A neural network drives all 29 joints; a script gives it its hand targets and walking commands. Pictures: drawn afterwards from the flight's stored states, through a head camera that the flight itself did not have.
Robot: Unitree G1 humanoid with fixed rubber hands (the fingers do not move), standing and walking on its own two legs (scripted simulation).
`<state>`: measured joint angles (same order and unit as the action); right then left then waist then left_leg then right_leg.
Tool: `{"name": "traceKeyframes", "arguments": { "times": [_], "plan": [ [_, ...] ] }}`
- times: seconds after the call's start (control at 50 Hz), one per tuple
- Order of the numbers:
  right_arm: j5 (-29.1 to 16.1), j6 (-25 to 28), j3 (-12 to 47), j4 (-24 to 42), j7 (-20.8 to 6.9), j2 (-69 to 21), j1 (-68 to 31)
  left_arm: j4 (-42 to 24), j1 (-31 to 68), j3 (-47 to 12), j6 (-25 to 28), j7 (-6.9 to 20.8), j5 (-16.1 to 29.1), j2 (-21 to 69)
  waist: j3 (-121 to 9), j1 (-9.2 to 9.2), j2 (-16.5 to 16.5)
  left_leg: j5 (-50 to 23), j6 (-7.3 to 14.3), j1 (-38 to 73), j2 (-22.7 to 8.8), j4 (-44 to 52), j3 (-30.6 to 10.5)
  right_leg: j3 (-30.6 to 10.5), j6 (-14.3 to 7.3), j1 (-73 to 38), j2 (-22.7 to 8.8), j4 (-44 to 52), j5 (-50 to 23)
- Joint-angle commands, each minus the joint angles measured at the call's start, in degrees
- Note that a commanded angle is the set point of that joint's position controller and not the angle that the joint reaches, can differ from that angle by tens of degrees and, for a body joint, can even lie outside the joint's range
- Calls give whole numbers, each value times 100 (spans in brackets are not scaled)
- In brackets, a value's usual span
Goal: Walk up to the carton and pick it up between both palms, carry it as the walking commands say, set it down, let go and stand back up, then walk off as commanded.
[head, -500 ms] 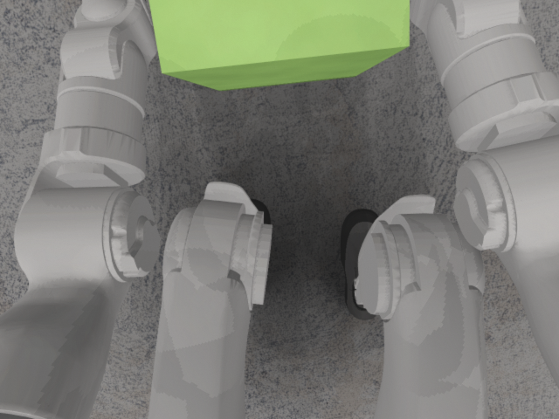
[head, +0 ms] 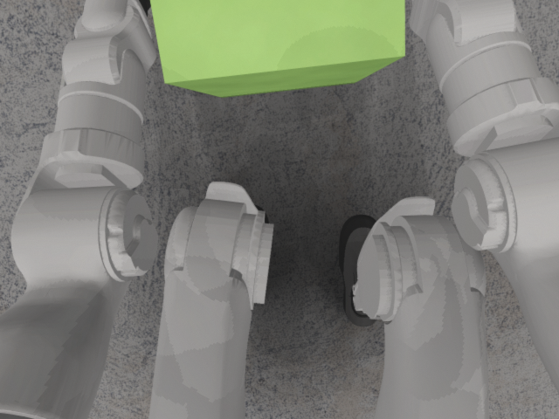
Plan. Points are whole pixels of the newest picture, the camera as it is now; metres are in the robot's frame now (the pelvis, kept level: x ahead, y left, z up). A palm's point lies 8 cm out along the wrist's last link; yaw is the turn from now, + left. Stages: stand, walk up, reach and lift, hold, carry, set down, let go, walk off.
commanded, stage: set down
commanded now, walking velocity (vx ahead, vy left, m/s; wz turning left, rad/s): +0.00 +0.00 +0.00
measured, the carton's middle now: out of the picture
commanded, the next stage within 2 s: none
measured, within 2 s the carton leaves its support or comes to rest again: neither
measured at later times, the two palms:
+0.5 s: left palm out of the picture +0.52 +0.22 -0.17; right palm out of the picture +0.57 -0.09 -0.18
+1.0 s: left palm out of the picture +0.52 +0.25 -0.17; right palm out of the picture +0.58 -0.12 -0.18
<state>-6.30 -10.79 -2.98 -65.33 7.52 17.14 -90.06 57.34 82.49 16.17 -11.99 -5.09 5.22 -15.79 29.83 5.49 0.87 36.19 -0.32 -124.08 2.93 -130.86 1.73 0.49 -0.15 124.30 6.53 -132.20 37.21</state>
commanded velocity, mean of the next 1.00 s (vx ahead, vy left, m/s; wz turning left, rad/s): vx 0.00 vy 0.00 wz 0.00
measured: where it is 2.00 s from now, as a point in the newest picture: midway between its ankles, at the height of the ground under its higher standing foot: (301, 282)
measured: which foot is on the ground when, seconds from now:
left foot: down 0.00-1.00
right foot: down 0.00-1.00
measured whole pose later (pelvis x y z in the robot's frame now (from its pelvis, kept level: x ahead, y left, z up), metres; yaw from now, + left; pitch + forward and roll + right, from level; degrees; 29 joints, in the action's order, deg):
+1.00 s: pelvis +0.01 +0.00 +0.01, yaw +0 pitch +32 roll +1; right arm -11.6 -10.0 -0.4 -56.9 7.0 25.0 -85.8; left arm 53.8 79.0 13.5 -7.3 -7.3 12.8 -19.6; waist 30.1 5.9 -0.6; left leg 37.4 0.8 -124.4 2.8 -130.1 2.5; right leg -0.2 0.6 124.0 6.1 -131.4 39.1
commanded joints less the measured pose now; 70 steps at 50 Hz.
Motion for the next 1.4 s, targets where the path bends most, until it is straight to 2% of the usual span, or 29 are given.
{"name": "traceKeyframes", "arguments": {
  "times": [0.0,0.14,0.22,0.26,0.34,0.42,0.46,0.5,0.68,0.78,0.8,0.9,0.98,1.04,1.14,1.28,1.3,1.38],
  "plan": [
    [-325,281,1123,1438,-1360,-4982,-3644,-1207,4206,-1661,202,1494,417,4671,-7426,389,294,-2754,6,3286,292,1032,83,-13,-110,-3034,236,1021,-2191],
    [-242,280,1044,1360,-1348,-4790,-3564,-1136,4097,-1507,219,1458,318,4437,-7218,394,330,-2655,15,3249,277,1040,76,9,-93,-2976,217,1002,-2092],
    [-196,336,936,1419,-1246,-4253,-3525,-1188,3968,-1354,270,1342,265,4022,-7402,414,225,-2760,-24,3373,271,1035,97,10,-85,-3079,194,1000,-2166],
    [-147,360,863,1355,-1155,-3851,-3404,-1134,3846,-1202,302,1232,214,3604,-7451,430,276,-2742,-46,3407,261,1057,111,24,-61,-3189,166,1011,-2189],
    [-52,467,539,1342,-844,-2327,-3191,-1066,3379,-720,461,819,33,2148,-7560,470,238,-2754,-97,3510,233,1106,139,42,18,-3251,86,1039,-2178],
    [-29,501,142,1121,-256,78,-2624,-683,2669,-74,697,149,-13,-290,-7578,458,405,-2611,-124,3520,156,1230,171,26,110,-3480,-52,1147,-2076],
    [-105,511,137,1224,-37,666,-2673,-595,2553,56,778,-87,53,-877,-7886,481,428,-2743,-120,3601,128,1256,146,-11,115,-3576,-103,1164,-2209],
    [-173,531,201,1217,56,847,-2637,-415,2401,119,830,-192,112,-1063,-8213,511,480,-2995,-106,3670,111,1228,116,-61,121,-3647,-137,1150,-2432],
    [-279,617,230,1319,91,1137,-2242,-474,1936,-17,977,-275,367,-1351,-9068,455,613,-3838,-96,3843,31,1130,-28,-85,119,-3781,-204,1017,-3190],
    [-386,584,214,1458,9,1248,-2143,-646,1736,-99,955,-247,505,-1472,-9195,486,584,-4010,-95,3943,-1,1086,-60,-65,122,-3772,-213,936,-3253],
    [-438,568,238,1489,-11,1264,-2169,-676,1731,-137,946,-240,523,-1504,-9176,538,533,-4015,-100,4004,-15,1081,-68,-60,119,-3681,-219,925,-3167],
    [-509,493,219,1744,-71,1380,-2252,-1105,1782,-187,872,-199,706,-1631,-9393,511,594,-3925,-88,4062,-34,1102,-54,-30,101,-3895,-224,911,-3116],
    [-490,278,101,2443,-28,1511,-2306,-1918,1738,-135,644,-245,772,-1683,-10436,548,610,-4080,-72,4630,2,1247,36,69,62,-4475,-178,1046,-3183],
    [-371,50,-67,2787,12,1614,-2127,-2419,1647,-45,405,-261,736,-1692,-11014,478,628,-4043,-64,4951,34,1387,101,161,31,-4756,-153,1220,-3101],
    [-293,-256,-309,3065,41,1720,-2024,-2697,1518,69,26,-309,573,-1708,-11428,499,448,-3903,-61,5340,34,1691,136,265,-1,-4671,-123,1569,-2768],
    [-180,-522,-609,3196,-29,1897,-1888,-3217,1587,-10,-373,-339,534,-1542,-11768,311,93,-3991,-151,6094,16,2286,37,363,-79,-4472,-81,2251,-2356],
    [-198,-546,-598,3317,-43,1900,-1922,-3354,1637,-25,-413,-338,572,-1505,-11905,262,117,-4002,-160,6193,22,2373,38,372,-85,-4570,-75,2364,-2379],
    [-192,-693,-641,3436,-93,1936,-1985,-3532,1702,-2,-587,-335,543,-1551,-12150,278,79,-4011,-177,6454,33,2751,14,351,-80,-4756,-60,2767,-2363]
  ]
}}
